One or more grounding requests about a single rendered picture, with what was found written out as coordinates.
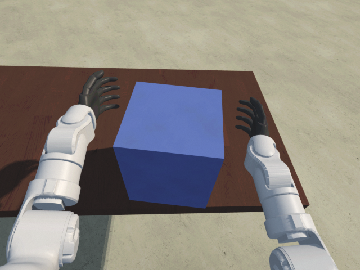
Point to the right robot upper arm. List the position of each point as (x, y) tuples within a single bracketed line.
[(300, 257)]

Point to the left robot upper arm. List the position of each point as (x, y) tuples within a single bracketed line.
[(44, 240)]

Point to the left robot hand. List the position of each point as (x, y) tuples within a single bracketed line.
[(92, 91)]

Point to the carton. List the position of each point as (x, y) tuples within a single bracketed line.
[(170, 145)]

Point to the left robot forearm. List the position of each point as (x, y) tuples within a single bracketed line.
[(56, 184)]

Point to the right robot hand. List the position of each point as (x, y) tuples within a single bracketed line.
[(258, 123)]

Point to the table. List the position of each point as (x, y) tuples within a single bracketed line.
[(33, 98)]

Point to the right robot forearm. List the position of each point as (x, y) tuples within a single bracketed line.
[(285, 216)]

